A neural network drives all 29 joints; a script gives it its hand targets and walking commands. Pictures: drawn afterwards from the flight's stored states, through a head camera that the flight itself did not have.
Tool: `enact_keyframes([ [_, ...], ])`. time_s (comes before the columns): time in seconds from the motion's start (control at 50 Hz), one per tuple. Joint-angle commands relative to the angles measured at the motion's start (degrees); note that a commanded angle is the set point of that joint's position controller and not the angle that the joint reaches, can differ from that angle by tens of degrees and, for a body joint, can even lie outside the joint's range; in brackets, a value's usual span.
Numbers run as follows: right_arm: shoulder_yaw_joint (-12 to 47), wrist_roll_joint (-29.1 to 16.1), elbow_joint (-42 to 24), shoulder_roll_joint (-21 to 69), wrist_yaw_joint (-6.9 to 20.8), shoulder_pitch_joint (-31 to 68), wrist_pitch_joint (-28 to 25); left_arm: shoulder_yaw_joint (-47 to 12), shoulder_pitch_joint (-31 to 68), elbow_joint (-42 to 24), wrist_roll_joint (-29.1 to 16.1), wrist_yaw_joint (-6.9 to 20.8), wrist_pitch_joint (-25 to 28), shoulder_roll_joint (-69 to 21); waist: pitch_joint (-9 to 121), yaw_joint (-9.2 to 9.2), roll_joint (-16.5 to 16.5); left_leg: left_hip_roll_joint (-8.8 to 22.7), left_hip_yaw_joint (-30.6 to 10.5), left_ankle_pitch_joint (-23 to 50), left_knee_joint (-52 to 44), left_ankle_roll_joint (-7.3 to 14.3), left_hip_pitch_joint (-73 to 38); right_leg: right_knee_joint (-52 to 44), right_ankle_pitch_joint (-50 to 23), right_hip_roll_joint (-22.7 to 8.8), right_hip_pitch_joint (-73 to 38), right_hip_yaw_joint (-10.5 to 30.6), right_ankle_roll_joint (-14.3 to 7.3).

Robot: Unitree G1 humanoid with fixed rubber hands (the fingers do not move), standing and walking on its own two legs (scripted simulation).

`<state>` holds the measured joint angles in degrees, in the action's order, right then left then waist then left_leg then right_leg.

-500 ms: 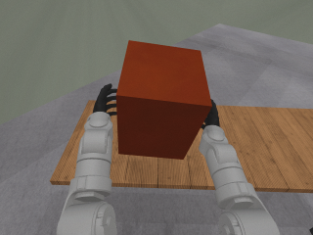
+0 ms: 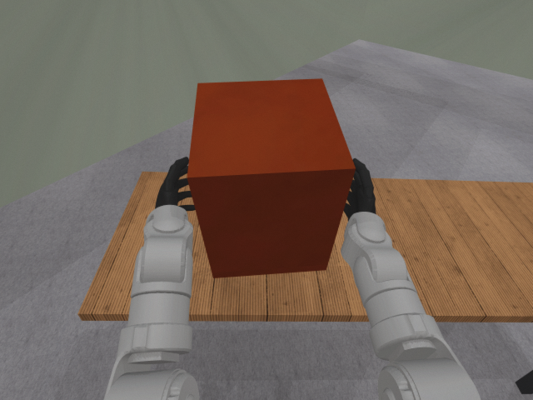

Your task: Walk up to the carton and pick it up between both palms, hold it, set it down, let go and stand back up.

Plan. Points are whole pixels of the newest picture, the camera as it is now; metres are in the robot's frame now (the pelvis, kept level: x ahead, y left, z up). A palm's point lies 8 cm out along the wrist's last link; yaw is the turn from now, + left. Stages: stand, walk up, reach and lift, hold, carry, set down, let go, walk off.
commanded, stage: reach and lift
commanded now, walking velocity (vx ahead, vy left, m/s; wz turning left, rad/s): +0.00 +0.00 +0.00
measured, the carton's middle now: (265, 182) +0.44 -0.03 +0.14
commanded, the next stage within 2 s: hold in 0.30 s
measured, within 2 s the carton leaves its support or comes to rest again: neither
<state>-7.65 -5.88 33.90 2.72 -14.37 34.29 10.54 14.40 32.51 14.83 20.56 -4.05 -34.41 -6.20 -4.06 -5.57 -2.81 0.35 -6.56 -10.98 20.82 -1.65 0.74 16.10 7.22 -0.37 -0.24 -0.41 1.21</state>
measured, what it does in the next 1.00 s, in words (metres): stands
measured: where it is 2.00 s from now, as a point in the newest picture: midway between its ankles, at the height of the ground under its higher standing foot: outside the picture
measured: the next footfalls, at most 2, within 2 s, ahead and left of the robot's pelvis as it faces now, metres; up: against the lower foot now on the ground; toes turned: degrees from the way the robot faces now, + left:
none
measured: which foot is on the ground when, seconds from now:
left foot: down 0.00-1.00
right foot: down 0.00-1.00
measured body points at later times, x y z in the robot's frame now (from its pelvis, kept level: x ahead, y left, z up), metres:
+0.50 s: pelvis +0.00 -0.01 +0.00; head -0.04 +0.02 +0.45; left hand +0.38 +0.13 +0.16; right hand +0.36 -0.15 +0.15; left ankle +0.02 +0.14 -0.75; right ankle +0.03 -0.13 -0.75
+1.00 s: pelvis -0.02 -0.01 +0.00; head -0.06 +0.02 +0.45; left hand +0.36 +0.14 +0.17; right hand +0.36 -0.15 +0.16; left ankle +0.02 +0.13 -0.75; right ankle +0.03 -0.13 -0.75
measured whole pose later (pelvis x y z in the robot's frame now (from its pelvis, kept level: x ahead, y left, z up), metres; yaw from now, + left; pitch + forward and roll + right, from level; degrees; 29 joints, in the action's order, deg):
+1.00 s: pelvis -0.02 -0.01 +0.00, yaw +0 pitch -12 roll -1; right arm -8.3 -4.6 34.9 3.7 -14.0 37.5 11.8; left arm 17.8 36.3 11.2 23.8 -0.5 -39.6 -6.1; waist -6.2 -3.5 -3.1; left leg 1.0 -5.2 -8.9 19.0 -2.0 -1.3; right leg 16.2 6.1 -0.4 -1.5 -1.3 0.6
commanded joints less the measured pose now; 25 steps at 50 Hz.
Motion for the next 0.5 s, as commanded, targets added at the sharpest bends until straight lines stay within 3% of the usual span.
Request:
enact_keyframes([
  [0.0,23.2,-2.9,-17.6,27.5,11.3,49.1,-3.8,-25.0,45.0,-10.7,-8.7,11.6,6.1,-30.3,29.6,0.28,4.7,-2.6,6.3,18.0,-1.9,-1.3,-6.9,-0.9,-8.2,3.6,-7.2,-5.7,0.2],
  [0.1,24.1,-2.5,-17.9,28.1,10.9,49.7,-4.4,-22.0,44.0,-9.7,-7.8,12.6,5.8,-28.6,29.8,1.45,1.7,-3.0,7.3,17.4,-2.3,0.3,-6.2,-1.0,-10.6,3.4,-9.5,-5.4,0.8],
  [0.2,24.9,-2.4,-19.8,28.8,10.5,50.6,-5.4,-21.6,43.5,-9.6,-8.0,13.4,5.7,-28.0,31.0,1.71,1.0,-3.3,7.9,17.5,-2.2,1.0,-5.9,-1.0,-12.8,3.2,-11.0,-5.2,1.1],
  [0.48,25.3,-3.6,-20.4,27.7,9.5,48.6,-4.4,-24.5,44.3,-14.4,-8.8,13.7,3.7,-27.9,30.3,-0.08,4.3,-3.2,7.7,19.2,-1.8,-0.2,-6.9,-1.0,-11.8,3.0,-11.2,-5.6,0.9],
])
